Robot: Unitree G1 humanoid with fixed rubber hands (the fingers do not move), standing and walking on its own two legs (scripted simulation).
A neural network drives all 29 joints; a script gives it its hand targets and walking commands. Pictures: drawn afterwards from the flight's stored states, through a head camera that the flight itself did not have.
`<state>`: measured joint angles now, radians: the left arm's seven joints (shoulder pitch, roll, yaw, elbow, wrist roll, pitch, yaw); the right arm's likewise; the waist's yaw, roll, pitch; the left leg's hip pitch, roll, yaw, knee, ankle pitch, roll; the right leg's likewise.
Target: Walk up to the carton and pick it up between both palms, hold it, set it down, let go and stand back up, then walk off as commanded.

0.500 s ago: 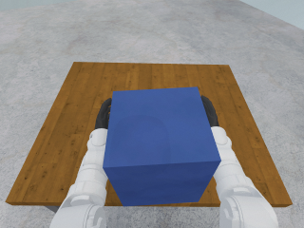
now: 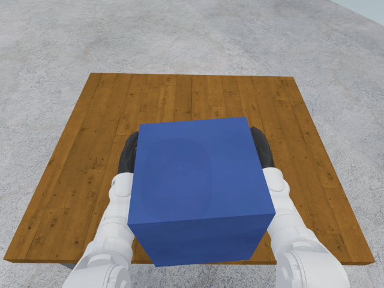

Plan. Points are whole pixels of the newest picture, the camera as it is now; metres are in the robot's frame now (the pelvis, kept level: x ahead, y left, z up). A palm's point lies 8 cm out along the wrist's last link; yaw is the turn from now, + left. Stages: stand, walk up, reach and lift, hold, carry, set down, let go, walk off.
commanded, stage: set down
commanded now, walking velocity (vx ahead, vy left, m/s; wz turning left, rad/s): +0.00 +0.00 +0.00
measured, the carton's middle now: (198, 196) +0.31 +0.00 +0.02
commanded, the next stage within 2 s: none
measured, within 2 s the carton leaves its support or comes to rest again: rests again in 0.52 s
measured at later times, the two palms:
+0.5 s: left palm (128, 169) +0.36 +0.15 +0.03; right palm (262, 165) +0.38 -0.15 +0.03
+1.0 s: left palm (118, 175) +0.35 +0.18 +0.02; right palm (270, 172) +0.37 -0.17 +0.02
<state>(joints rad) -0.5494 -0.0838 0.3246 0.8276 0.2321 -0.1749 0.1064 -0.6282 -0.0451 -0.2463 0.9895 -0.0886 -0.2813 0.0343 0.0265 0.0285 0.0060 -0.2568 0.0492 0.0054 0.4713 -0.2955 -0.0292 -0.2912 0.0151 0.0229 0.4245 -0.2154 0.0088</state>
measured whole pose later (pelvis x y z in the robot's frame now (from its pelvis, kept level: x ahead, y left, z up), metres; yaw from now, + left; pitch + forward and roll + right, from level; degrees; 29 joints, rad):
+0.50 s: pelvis +0.00 +0.00 +0.00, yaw +0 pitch +5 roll -1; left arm -0.55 -0.09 0.36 0.87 0.27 -0.26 0.11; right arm -0.62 -0.04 -0.27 1.02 -0.16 -0.33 0.01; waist 0.03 0.04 0.01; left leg -0.26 0.05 0.01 0.47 -0.30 -0.03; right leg -0.29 0.02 0.02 0.42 -0.22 0.01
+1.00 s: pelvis +0.00 -0.01 +0.00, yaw +0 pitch +9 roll -1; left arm -0.54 0.04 0.26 0.96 0.01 -0.26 0.16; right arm -0.62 -0.16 0.07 1.10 0.10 -0.35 -0.04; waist 0.03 0.05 -0.05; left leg -0.34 0.07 0.01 0.47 -0.27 -0.05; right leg -0.38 0.03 0.02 0.42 -0.19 0.00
